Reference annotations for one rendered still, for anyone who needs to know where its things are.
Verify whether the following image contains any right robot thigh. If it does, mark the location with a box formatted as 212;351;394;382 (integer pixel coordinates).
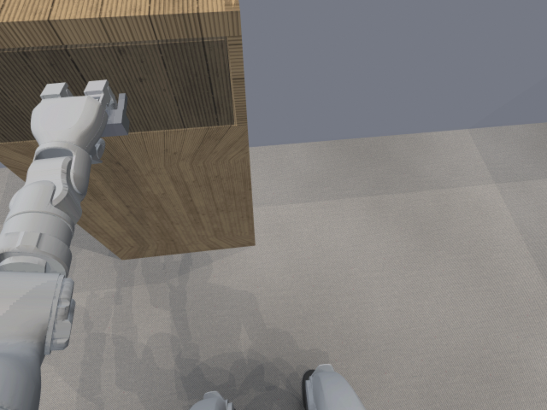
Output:
305;372;366;410

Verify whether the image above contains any right robot shin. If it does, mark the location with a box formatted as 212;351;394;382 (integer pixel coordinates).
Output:
311;364;335;377

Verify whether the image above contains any robot left hand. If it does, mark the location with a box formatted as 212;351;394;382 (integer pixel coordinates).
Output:
31;79;118;164

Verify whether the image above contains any left robot upper arm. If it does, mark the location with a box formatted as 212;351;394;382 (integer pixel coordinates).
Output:
0;272;75;410

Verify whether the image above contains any robot left forearm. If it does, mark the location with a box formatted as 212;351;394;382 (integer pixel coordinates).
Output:
0;142;91;278

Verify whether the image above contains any cabinet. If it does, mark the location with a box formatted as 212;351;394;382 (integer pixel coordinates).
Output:
0;0;256;260

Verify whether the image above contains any handle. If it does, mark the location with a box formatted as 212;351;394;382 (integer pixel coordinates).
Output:
101;93;130;138

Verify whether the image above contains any drawer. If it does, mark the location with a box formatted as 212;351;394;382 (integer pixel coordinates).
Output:
0;36;234;143

